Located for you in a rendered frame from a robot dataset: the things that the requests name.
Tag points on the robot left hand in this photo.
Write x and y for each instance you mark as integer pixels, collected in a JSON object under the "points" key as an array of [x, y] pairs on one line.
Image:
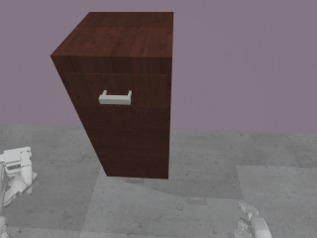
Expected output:
{"points": [[17, 165]]}

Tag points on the handle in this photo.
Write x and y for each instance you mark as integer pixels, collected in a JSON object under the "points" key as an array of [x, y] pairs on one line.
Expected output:
{"points": [[115, 99]]}

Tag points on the robot left forearm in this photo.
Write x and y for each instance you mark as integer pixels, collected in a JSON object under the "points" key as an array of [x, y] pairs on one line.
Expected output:
{"points": [[4, 223]]}

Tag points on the drawer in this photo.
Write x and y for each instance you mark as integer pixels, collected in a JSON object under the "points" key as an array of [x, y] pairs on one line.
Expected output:
{"points": [[148, 90]]}

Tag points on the cabinet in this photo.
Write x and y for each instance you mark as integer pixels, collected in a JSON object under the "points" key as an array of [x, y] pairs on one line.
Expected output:
{"points": [[129, 141]]}

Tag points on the robot right hand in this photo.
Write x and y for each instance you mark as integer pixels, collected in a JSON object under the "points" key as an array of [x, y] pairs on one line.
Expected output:
{"points": [[255, 228]]}

